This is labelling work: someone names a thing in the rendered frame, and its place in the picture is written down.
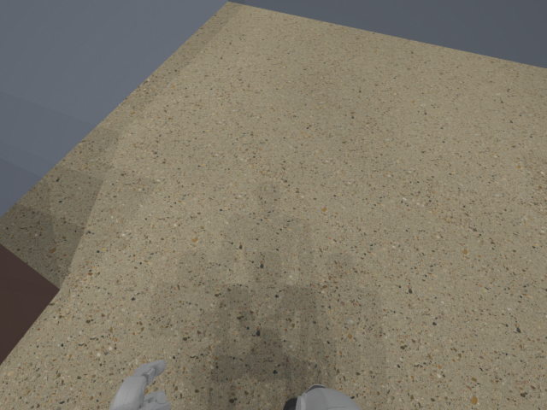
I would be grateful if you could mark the cabinet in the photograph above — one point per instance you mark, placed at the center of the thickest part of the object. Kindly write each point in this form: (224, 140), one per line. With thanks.
(24, 295)

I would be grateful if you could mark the right robot shin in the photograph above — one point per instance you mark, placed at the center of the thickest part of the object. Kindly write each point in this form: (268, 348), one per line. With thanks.
(315, 386)

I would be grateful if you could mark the robot left hand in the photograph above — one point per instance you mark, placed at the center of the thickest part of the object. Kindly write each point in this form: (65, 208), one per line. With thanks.
(131, 394)

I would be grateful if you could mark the robot right thigh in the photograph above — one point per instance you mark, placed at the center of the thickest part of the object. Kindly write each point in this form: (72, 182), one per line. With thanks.
(325, 399)

